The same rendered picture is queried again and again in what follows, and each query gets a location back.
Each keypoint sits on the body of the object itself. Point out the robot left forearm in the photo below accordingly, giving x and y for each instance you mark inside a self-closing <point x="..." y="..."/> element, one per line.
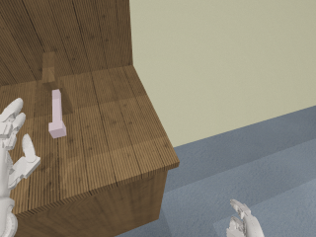
<point x="8" y="221"/>

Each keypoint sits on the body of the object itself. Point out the counter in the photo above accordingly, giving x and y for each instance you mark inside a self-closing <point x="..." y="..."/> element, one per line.
<point x="107" y="175"/>

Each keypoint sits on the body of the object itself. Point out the robot left hand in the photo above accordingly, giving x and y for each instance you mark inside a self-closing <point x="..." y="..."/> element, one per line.
<point x="11" y="121"/>

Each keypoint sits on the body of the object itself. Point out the tap lever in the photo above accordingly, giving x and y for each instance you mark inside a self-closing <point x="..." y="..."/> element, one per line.
<point x="56" y="128"/>

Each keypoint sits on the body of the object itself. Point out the robot right hand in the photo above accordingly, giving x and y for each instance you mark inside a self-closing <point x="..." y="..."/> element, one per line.
<point x="250" y="227"/>

